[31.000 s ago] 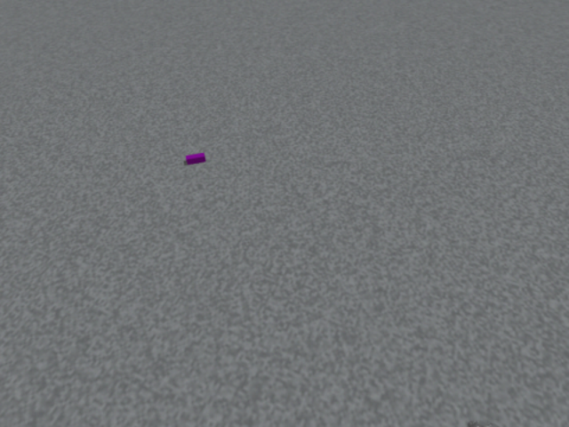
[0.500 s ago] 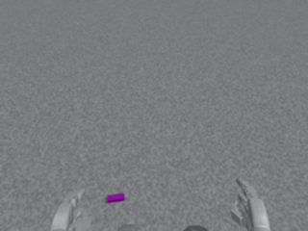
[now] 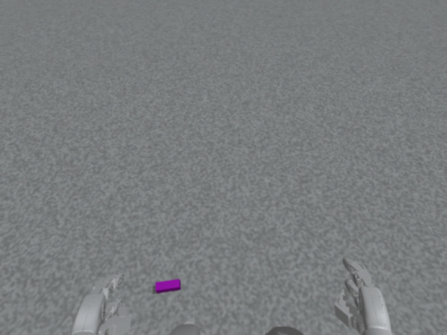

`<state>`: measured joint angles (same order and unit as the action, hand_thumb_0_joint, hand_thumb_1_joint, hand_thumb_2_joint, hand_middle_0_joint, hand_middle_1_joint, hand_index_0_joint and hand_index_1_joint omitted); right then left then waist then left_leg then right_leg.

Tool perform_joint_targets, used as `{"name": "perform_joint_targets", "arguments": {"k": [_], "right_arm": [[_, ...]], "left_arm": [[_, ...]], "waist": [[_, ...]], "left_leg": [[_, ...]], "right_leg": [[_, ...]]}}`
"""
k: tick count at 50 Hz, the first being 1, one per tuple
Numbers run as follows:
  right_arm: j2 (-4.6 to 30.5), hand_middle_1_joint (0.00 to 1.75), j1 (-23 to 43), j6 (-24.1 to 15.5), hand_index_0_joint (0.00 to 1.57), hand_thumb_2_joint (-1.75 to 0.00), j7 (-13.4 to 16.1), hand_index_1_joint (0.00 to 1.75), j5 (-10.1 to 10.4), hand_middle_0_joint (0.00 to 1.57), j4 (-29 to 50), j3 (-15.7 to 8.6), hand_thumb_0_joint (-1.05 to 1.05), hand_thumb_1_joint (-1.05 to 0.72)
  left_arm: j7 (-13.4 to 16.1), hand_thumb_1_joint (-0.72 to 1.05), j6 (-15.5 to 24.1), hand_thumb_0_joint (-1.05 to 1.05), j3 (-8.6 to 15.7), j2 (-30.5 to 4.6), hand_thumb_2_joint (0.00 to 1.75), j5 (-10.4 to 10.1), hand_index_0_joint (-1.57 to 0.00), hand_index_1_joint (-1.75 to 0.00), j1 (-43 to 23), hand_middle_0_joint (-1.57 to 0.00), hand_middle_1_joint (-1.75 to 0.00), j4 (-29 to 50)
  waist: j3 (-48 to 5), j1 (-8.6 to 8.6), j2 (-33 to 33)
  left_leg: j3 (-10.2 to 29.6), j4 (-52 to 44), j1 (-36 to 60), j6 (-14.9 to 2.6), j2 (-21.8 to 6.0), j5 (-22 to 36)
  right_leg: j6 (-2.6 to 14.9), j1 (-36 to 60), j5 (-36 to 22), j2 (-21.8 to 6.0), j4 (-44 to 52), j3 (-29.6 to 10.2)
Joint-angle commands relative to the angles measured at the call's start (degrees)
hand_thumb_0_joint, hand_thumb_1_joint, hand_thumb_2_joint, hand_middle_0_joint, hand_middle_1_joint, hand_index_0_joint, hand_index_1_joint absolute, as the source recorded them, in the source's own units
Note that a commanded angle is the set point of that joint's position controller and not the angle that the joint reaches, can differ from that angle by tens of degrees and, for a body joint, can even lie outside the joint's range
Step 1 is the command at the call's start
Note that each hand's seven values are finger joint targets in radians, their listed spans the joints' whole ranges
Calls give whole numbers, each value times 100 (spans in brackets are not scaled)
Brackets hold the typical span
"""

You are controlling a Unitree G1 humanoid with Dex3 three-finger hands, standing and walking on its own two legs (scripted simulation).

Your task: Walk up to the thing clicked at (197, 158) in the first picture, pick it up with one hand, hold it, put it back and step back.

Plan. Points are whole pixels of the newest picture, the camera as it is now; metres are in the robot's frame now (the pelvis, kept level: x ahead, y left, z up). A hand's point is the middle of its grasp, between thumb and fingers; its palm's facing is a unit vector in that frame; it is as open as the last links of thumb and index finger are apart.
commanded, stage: home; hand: left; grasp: from above
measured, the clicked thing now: (168, 286) +0.40 +0.23 -0.70
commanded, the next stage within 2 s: stand in 0.56 s
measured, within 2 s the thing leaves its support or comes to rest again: neither
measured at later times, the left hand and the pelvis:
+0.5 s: hand (129, 318) +0.16 +0.18 -0.05, palm faces +0.05 -0.98 -0.20, open 7.4 cm; pelvis +0.00 +0.00 +0.00, yaw +0 degrees
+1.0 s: hand out of the picture +0.09 +0.24 -0.11, palm faces +0.03 -0.95 -0.33, open 7.4 cm; pelvis +0.00 +0.01 +0.04, yaw -1 degrees
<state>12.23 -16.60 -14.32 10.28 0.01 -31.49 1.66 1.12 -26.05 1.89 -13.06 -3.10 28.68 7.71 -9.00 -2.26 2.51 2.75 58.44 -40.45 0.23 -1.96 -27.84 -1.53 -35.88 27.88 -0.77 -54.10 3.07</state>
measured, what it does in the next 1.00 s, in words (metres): stands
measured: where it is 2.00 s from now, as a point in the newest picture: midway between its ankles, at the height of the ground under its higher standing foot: outside the picture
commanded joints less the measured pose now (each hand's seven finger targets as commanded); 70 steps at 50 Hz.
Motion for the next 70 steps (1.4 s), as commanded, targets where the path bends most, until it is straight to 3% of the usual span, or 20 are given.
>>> {"name": "perform_joint_targets", "arguments": {"k": [1,5,9,25,28,32,33,34,35,37,38,40,44,48,51,57,58,64,68,70], "right_arm": [[786,30,362,-307,20,-90,92,30,8,20,916,-318,0,-90],[745,30,360,-290,20,-90,83,30,2,20,946,-289,0,-90],[773,30,368,-285,20,-90,85,30,15,20,943,-304,0,-90],[766,30,338,-269,20,-90,89,30,20,20,951,-319,0,-90],[762,30,367,-258,20,-90,84,30,25,20,985,-313,0,-90],[743,30,323,-253,20,-90,93,30,18,20,983,-323,0,-90],[1369,30,714,392,20,-90,-248,30,-657,20,-455,-513,0,-90],[1352,30,734,624,20,-90,-424,30,-645,20,-462,-602,0,-90],[1464,30,676,750,20,-90,-512,30,-677,20,-292,-649,0,-90],[1315,30,681,844,20,-90,-717,30,-467,20,-600,-625,0,-90],[1244,30,707,873,20,-90,-804,30,-356,20,-716,-604,0,-90],[1219,30,830,921,20,-90,-896,30,-263,20,-867,-664,0,-90],[1218,30,900,1072,20,-90,-916,30,-305,20,-1269,-682,0,-90],[1260,30,865,1117,20,-90,-880,30,-282,20,-1615,-675,0,-90],[1349,30,882,1189,20,-90,-834,30,-263,20,-1849,-654,0,-90],[1431,30,785,1242,20,-90,-795,30,-204,20,-2313,-656,0,-90],[1421,30,782,1257,20,-90,-793,30,-194,20,-2377,-648,0,-90],[1422,30,892,1282,20,-90,-798,30,-179,20,-2628,-643,0,-90],[1470,30,942,1335,20,-90,-832,30,-188,20,-2712,-643,0,-90],[1508,30,1016,1335,20,-90,-850,30,-178,20,-2714,-653,0,-90]], "left_arm": [[39,90,305,0,363,-574,90,30,-20,-30,-27,-20,-30,1027],[28,90,318,0,262,-509,90,39,-20,-30,-128,-20,-30,1114],[30,90,311,0,384,-589,90,13,-20,-30,-68,-20,-30,1038],[39,90,289,0,364,-586,90,11,-20,-30,-13,-20,-30,1064],[39,90,298,0,371,-604,90,32,-20,-30,-67,-20,-30,1072],[39,90,296,0,344,-582,90,20,-20,-30,-60,-20,-30,1172],[285,90,1514,0,307,-1134,90,705,-20,-30,-1721,-20,-30,-838],[260,90,1894,0,423,-1164,90,718,-20,-30,-1197,-20,-30,-1873],[216,90,2077,0,413,-1202,90,681,-20,-30,-1118,-20,-30,-2119],[177,90,2282,0,323,-1242,90,721,-20,-30,-1319,-20,-30,-2628],[149,90,2284,0,330,-1189,90,660,-20,-30,-1454,-20,-30,-2887],[156,90,2355,0,346,-1204,90,590,-20,-30,-1524,-20,-30,-3400],[170,90,2512,0,336,-1164,90,585,-20,-30,-1796,-20,-30,-4283],[162,90,2612,0,315,-1122,90,546,-20,-30,-1752,-20,-30,-5005],[153,90,2620,0,285,-1099,90,517,-20,-30,-1808,-20,-30,-5452],[157,90,2657,0,251,-1183,90,486,-20,-30,-1852,-20,-30,-6102],[152,90,2642,0,236,-1182,90,484,-20,-30,-1845,-20,-30,-6201],[162,90,2645,0,206,-1206,90,510,-20,-30,-1815,-20,-30,-6610],[130,90,2613,0,193,-1221,90,514,-20,-30,-1818,-20,-30,-6767],[108,90,2632,0,187,-1219,90,512,-20,-30,-1706,-20,-30,-6822]], "waist": [[-501,2,11],[-469,8,116],[-431,3,5],[-528,-12,-27],[-427,1,11],[-582,-18,24],[766,436,-439],[319,390,-622],[226,275,-572],[104,323,-349],[162,363,-384],[36,403,-529],[397,372,-229],[428,376,-29],[754,358,41],[823,294,-11],[1010,286,-28],[1086,316,-202],[1517,309,-48],[1367,362,-80]], "left_leg": [[12,-991,732,-62,103,1375],[52,-1044,737,-43,84,1296],[-14,-964,695,-73,117,1305],[2,-942,724,-77,114,1452],[-21,-980,670,-78,126,1169],[-69,-872,730,-87,150,1381],[69,-1245,773,-323,-74,2462],[-106,-1250,1219,-378,-49,2488],[59,-1251,1470,-415,-31,2379],[79,-1533,1669,-391,20,2133],[58,-1677,1857,-392,38,1846],[61,-1650,1987,-353,44,2086],[215,-2230,2136,-386,-62,1589],[351,-2672,2617,-376,-226,2239],[476,-3230,2558,-352,-314,1845],[337,-3556,3107,-251,-301,2402],[391,-3756,3029,-231,-319,2072],[354,-4006,3274,-203,-333,2064],[519,-4477,2769,-186,-355,711],[532,-4494,2885,-213,-371,669]], "right_leg": [[157,97,-1191,234,769,122],[168,30,-1104,235,744,130],[145,84,-1157,215,821,97],[143,127,-1298,221,777,114],[141,47,-1057,216,841,91],[125,129,-1303,191,855,59],[438,1161,-1534,-271,1137,-448],[604,1276,-1670,-338,1209,-748],[670,1039,-1803,-311,1264,-878],[591,1498,-1880,-440,1225,-878],[501,1382,-1550,-432,1370,-827],[449,1648,-1877,-480,1603,-828],[337,1737,-1481,-463,1928,-718],[250,2072,-2016,-409,2136,-563],[229,2309,-1841,-380,2480,-533],[195,2692,-2180,-483,3012,-571],[185,2643,-1899,-441,3063,-531],[151,2790,-1919,-515,3358,-563],[132,2722,-1396,-440,3400,-499],[144,2745,-1450,-461,3466,-526]]}}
